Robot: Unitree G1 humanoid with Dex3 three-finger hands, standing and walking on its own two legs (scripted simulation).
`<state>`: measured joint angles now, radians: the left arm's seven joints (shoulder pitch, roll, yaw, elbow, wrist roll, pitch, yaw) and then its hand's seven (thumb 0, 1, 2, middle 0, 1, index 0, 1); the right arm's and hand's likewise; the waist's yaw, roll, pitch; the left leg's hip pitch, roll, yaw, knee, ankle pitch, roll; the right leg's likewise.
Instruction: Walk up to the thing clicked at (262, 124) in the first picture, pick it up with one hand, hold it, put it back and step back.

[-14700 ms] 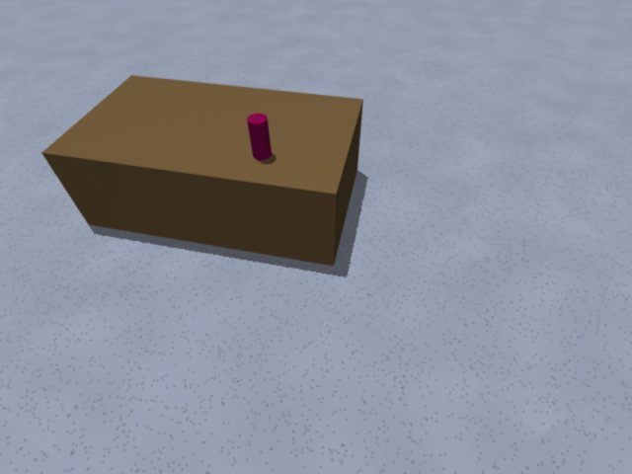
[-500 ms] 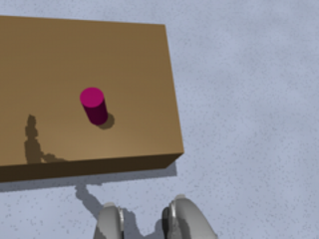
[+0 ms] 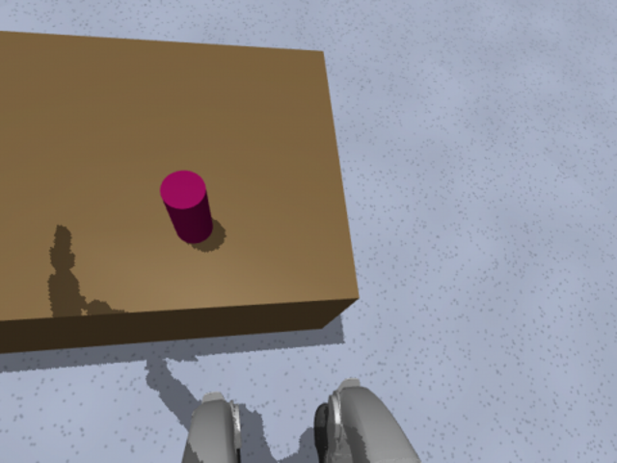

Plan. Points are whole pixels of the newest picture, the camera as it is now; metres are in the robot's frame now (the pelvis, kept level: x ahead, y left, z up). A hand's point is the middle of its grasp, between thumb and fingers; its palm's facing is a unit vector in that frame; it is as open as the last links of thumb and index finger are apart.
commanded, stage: go down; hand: left
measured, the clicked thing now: (189, 210) +0.53 +0.15 -0.21
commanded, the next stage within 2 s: approach in 0.44 s
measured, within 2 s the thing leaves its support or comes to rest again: neither
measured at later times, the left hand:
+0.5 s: hand out of the picture +0.48 +0.37 +0.08, palm faces +0.22 -0.98 +0.00, open 17.4 cm
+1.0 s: hand (51, 185) +0.49 +0.31 -0.06, palm faces +0.15 -0.99 +0.05, open 17.7 cm
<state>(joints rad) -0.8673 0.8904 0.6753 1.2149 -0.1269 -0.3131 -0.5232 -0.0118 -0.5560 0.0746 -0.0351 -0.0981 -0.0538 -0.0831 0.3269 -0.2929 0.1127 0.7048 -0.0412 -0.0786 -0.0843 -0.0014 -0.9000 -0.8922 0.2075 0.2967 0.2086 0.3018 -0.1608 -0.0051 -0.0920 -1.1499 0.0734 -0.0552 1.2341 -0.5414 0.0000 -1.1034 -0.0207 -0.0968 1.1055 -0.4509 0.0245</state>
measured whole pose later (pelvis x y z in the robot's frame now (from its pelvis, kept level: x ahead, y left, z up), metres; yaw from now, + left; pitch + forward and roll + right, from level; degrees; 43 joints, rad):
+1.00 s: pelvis -0.03 +0.00 -0.08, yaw -2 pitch +34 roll -6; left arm -0.98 0.83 0.65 1.32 -0.11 -0.48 -0.46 -0.01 -0.61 0.03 -0.02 -0.08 -0.05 -0.06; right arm 0.28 -0.32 0.13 0.62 -0.08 -0.09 -0.01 0.00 -0.86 -0.88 0.20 0.30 0.21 0.30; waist -0.22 -0.01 -0.13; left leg -1.55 0.07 -0.07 1.58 -0.62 0.00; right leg -1.52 -0.03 -0.08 1.46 -0.54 0.02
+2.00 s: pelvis -0.05 -0.01 -0.21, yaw -1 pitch +38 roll -4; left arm -1.07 0.51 0.44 1.15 0.02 -0.47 -0.04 -0.01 -0.60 0.02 -0.08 -0.08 -0.11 -0.06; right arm 0.22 -0.28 0.04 0.66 -0.09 0.02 0.05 0.00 -0.92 -0.90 0.20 0.30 0.20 0.30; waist -0.21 0.03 -0.15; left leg -1.95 0.05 -0.07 1.99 -0.70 -0.01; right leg -1.95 -0.05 -0.05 1.91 -0.62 0.01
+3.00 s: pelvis -0.07 -0.01 -0.25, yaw -1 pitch +37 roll -4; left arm -1.18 0.56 0.45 1.25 0.05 -0.49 -0.04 0.00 -0.29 0.90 -0.79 -0.93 -0.79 -0.90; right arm 0.23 -0.28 0.07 0.66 -0.10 0.05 0.06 0.00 -0.90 -0.89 0.20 0.30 0.20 0.30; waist -0.24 0.03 -0.12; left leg -2.07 0.04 -0.07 2.11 -0.69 -0.01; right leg -2.06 -0.06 -0.04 2.03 -0.62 0.01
